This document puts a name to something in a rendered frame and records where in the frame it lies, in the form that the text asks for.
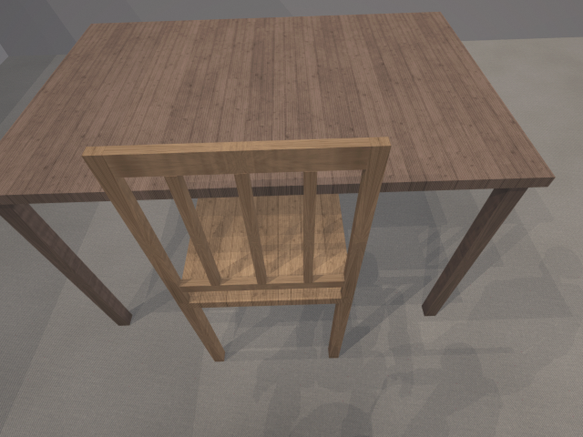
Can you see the chair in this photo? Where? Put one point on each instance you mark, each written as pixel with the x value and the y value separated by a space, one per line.
pixel 252 251

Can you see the table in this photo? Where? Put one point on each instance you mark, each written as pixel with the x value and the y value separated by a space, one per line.
pixel 406 76

